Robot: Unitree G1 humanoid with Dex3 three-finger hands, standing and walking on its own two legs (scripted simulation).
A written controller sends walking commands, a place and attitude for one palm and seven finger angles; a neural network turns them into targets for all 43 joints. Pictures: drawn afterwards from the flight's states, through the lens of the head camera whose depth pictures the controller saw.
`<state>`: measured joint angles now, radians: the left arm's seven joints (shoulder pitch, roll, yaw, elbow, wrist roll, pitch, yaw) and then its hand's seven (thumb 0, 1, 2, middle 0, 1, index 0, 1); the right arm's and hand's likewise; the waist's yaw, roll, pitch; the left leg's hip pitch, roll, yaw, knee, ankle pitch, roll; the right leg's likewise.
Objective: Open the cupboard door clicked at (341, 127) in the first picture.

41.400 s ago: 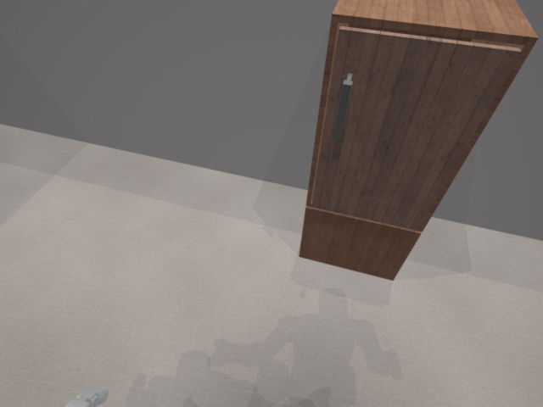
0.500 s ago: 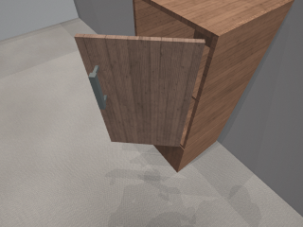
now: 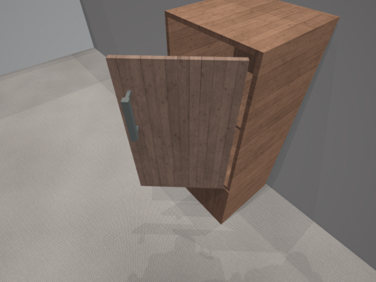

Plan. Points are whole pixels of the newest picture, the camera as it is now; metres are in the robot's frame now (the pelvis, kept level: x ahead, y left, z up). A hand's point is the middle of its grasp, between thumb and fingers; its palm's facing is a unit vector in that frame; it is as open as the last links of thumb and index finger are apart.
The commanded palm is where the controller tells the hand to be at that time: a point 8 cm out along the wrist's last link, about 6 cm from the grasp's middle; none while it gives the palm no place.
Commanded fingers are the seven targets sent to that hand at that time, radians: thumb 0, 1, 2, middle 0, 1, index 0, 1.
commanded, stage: come to a stop and stand still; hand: left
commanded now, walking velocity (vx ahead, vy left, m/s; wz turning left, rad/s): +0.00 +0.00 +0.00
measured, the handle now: (131, 116) +0.55 +0.20 +0.04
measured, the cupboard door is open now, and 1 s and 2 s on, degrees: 48 48 48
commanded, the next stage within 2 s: look again from close up in 0.60 s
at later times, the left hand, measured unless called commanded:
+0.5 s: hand out of the picture +0.02 +0.18 -0.15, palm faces +0.00 -0.97 -0.25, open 7.4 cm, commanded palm none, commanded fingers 0.00 0.90 0.90 -0.20 -0.30 -0.20 -0.30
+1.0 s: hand out of the picture -0.01 +0.15 -0.16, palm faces +0.03 -0.98 -0.21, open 7.4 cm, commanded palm none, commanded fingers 0.00 0.90 0.90 -0.20 -0.30 -0.20 -0.30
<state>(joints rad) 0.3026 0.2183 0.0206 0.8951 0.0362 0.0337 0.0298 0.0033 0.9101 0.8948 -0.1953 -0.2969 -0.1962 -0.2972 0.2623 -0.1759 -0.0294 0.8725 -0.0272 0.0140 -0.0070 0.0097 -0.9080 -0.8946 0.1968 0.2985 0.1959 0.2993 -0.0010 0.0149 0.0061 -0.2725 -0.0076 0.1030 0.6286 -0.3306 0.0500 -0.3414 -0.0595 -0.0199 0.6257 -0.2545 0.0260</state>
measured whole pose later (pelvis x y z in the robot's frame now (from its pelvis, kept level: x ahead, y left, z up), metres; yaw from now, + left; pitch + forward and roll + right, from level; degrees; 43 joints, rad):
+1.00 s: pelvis -0.01 -0.02 +0.02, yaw +1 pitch -2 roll +1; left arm 0.30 0.16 0.00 1.09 0.02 -0.01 0.04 0.00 0.91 0.89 -0.20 -0.30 -0.20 -0.30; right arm 0.27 -0.16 -0.01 1.12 -0.01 -0.01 -0.01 0.01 -0.91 -0.89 0.20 0.30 0.19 0.30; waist 0.00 0.00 0.03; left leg -0.18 0.01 0.08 0.41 -0.20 0.01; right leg -0.24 -0.04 -0.05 0.42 -0.14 0.00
